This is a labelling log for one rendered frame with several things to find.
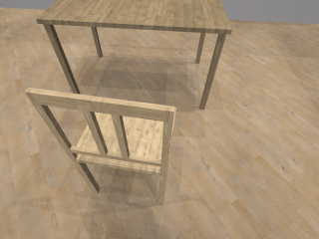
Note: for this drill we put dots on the chair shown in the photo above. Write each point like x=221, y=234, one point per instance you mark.
x=120, y=134

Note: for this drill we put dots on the table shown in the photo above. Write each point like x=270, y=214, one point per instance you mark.
x=193, y=16

